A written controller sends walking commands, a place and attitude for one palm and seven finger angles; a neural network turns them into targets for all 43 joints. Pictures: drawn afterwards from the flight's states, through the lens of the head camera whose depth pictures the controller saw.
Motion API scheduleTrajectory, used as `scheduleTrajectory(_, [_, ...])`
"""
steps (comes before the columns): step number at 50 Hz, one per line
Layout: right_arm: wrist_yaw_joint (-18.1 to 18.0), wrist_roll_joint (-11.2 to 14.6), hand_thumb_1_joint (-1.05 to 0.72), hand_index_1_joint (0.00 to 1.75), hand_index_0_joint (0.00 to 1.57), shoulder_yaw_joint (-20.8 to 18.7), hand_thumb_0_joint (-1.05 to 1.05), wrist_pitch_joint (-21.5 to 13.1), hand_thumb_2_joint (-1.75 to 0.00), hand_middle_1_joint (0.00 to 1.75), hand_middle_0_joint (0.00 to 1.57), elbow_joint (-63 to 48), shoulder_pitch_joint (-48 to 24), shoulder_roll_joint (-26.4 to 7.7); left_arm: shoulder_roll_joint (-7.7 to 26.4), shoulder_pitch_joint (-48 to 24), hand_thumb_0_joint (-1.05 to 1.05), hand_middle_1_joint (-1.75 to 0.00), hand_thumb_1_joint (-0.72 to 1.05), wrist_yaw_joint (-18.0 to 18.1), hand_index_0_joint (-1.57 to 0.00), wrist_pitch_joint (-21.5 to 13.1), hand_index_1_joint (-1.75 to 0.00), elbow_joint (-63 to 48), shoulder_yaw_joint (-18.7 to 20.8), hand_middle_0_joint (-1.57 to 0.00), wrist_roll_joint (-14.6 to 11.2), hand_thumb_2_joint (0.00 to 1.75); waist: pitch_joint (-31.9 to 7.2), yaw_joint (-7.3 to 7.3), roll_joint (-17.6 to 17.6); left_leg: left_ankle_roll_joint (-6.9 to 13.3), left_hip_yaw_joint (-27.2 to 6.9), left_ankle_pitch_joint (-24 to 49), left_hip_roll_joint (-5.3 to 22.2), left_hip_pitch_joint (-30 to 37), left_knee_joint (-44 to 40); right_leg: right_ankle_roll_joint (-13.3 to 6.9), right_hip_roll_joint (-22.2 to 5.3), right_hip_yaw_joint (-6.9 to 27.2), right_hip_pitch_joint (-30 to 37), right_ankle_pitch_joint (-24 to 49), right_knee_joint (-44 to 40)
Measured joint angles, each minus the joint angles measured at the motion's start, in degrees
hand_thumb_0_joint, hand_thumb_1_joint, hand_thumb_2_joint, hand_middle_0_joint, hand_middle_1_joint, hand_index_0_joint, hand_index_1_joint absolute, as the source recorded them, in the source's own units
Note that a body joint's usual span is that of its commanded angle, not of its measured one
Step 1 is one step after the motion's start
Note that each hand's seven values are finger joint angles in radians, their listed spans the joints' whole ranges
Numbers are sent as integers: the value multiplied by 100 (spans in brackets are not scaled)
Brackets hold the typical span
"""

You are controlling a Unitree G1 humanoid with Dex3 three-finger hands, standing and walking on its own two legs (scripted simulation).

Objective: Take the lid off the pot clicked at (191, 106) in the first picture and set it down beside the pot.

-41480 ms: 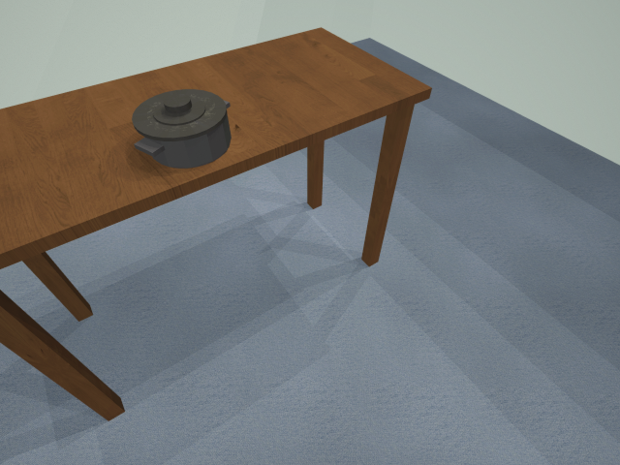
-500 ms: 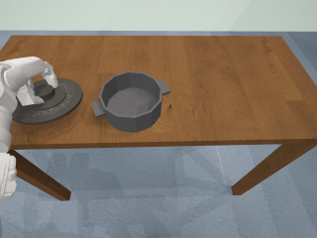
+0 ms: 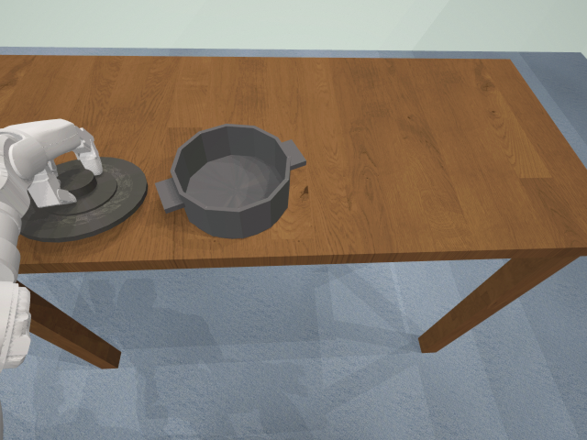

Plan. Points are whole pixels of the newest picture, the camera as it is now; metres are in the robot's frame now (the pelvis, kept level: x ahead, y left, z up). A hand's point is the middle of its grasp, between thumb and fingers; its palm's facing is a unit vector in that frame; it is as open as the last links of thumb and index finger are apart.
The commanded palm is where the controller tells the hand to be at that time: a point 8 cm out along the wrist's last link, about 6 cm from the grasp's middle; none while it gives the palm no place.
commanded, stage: lower the lid onto the table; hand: left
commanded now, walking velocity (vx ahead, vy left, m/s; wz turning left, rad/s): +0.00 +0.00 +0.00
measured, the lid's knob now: (75, 182) +0.46 +0.31 +0.06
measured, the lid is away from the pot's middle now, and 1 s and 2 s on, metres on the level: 0.23 0.23 0.23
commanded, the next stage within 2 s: open the fingers wide in 0.38 s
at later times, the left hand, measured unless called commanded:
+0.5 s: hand (57, 179) +0.46 +0.32 +0.07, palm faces -0.49 -0.15 -0.86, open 8.6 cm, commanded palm +0.47 +0.32 +0.13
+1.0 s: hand (59, 188) +0.44 +0.32 +0.07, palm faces -0.44 -0.10 -0.89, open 8.6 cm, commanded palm +0.47 +0.32 +0.13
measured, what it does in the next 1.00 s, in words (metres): stands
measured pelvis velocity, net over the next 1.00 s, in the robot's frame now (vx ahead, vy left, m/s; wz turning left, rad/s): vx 0.00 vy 0.00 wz -0.02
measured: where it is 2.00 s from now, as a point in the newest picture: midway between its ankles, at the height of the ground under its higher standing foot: outside the picture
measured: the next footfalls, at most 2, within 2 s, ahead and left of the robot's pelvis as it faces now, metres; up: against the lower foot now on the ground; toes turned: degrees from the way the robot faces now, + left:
none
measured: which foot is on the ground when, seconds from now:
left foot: down 0.00-1.00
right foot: down 0.00-1.00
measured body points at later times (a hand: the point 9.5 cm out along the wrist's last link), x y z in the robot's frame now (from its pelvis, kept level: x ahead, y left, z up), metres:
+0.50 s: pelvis +0.00 +0.00 -0.01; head +0.09 +0.01 +0.43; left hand +0.48 +0.33 +0.12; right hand +0.02 -0.28 -0.13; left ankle +0.01 +0.08 -0.73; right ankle -0.01 -0.14 -0.73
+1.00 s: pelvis +0.00 +0.00 -0.01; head +0.08 +0.02 +0.43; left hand +0.46 +0.32 +0.12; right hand +0.04 -0.28 -0.13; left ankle +0.01 +0.08 -0.73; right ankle -0.01 -0.14 -0.73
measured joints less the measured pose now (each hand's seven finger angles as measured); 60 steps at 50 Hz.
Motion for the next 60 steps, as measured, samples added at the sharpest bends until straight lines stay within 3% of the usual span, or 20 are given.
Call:
scheduleTrajectory(17, [-49,33,-90,30,20,12,0,-3,-90,30,20,35,185,-40,367,-207,-1,-101,13,61,-56,-65,-85,453,273,-81,83,93,-131,-159,-15,-11,65,-264,102,-535,488,8,86,74,-554,-207,448])
scheduleTrajectory(25, [-4,20,-90,30,20,-6,0,84,-90,30,20,-35,193,0,387,-235,1,-102,13,57,-56,-115,-87,398,309,-84,92,92,-220,-132,20,5,66,-367,109,-844,756,21,89,76,-857,-304,704])
scheduleTrajectory(29, [45,-75,-90,30,20,-84,0,249,-90,30,20,-168,208,66,318,375,0,-102,15,204,-54,-381,-87,-328,490,-83,144,93,-300,-48,59,1,99,-384,124,-880,790,-8,103,110,-904,-307,733])
scheduleTrajectory(33, [37,-41,-90,30,20,-47,0,350,-90,30,20,-139,103,120,174,337,0,-102,17,299,-52,-416,-86,-341,423,-81,88,93,-287,26,43,17,59,-383,103,-880,824,1,85,70,-884,-320,763])
scheduleTrajectory(45, [-41,-6,-90,30,20,21,0,258,-90,30,21,-202,-54,122,120,164,1,-103,23,416,-48,-278,-87,-24,349,-76,190,88,-296,3,13,13,39,-303,81,-848,746,-5,67,54,-856,-264,711])
scheduleTrajectory(60, [-75,-8,-90,30,20,-18,0,281,-90,30,20,-139,104,48,204,177,0,-97,16,397,-47,-258,-90,-69,332,-55,146,77,-253,-17,19,-8,42,-320,91,-827,723,-5,80,64,-851,-289,711])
